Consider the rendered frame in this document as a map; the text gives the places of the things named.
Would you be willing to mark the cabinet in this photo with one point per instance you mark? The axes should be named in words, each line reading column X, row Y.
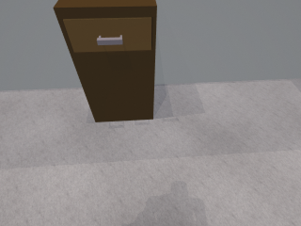
column 119, row 85

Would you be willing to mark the drawer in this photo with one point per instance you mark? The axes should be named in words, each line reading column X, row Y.
column 83, row 33

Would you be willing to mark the handle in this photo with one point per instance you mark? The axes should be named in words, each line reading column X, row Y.
column 110, row 41

